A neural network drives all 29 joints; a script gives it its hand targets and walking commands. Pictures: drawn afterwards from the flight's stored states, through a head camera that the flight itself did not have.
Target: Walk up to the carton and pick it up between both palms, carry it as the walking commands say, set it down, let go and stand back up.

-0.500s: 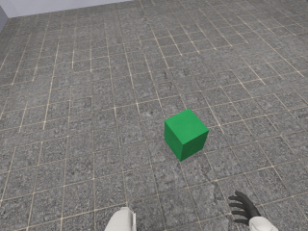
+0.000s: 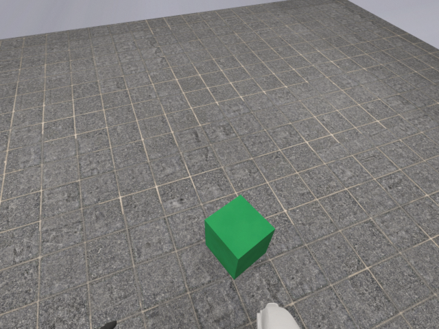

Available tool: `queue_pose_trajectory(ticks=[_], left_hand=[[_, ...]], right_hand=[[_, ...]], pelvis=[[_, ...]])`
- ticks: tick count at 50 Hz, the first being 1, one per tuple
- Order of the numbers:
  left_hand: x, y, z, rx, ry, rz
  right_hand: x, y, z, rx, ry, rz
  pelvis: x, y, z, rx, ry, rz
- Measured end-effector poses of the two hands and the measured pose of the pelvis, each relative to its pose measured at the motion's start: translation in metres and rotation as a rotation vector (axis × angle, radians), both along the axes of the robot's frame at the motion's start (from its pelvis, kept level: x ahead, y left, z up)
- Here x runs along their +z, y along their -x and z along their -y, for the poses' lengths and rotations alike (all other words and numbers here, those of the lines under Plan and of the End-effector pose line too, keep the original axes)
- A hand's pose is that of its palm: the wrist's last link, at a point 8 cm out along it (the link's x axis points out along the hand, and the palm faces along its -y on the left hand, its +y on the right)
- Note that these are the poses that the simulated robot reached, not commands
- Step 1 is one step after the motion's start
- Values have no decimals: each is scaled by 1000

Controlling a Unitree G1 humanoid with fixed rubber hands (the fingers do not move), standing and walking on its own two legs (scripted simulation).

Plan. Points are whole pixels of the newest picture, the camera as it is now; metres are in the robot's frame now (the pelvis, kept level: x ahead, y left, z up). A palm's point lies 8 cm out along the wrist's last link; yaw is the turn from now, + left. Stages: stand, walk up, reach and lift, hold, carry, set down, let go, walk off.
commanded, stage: walk up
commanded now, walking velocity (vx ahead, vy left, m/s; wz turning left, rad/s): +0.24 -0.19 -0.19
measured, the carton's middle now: (237, 237) +0.57 -0.06 -0.64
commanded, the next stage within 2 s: none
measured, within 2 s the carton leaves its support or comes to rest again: neither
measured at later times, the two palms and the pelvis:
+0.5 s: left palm (121, 328) +0.14 +0.21 -0.14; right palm out of the picture +0.13 -0.27 -0.11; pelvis +0.10 -0.02 +0.01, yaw -4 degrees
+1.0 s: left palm (143, 317) +0.16 +0.17 -0.13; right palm out of the picture +0.12 -0.31 -0.13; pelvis +0.10 -0.07 +0.00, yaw -7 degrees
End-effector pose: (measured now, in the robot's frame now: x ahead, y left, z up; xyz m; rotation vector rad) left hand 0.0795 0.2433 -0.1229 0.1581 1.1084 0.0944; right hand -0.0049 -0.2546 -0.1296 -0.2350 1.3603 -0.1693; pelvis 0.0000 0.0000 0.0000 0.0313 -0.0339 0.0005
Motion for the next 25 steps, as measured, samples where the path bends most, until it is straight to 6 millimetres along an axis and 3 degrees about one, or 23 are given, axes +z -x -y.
queue_pose_trajectory(ticks=[3, 6, 10, 14, 18, 25], left_hand=[[-9, -14, 15, 16, -12, -18], [-17, -15, 30, 32, -15, -67], [-15, -8, 34, 38, -31, -151], [-17, -14, 31, 38, -29, -182], [-30, -28, 27, 23, 3, -183], [-20, -65, 35, -1, 36, -159]], right_hand=[[-12, -26, 19, 4, -7, 14], [-21, -69, 37, 19, 0, 56], [-2, -131, 40, 42, 5, 190], [12, -168, 31, 55, 8, 271], [16, -176, 16, 41, 16, 290], [24, -136, 13, -26, 22, 154]], pelvis=[[-9, -22, 18, 4, -14, -6], [-16, -36, 29, -4, 7, -7], [-6, -46, 32, -26, 29, -26], [-2, -58, 27, -35, 52, -38], [-5, -70, 18, -49, 75, -35], [9, -95, 19, -64, 93, -27]])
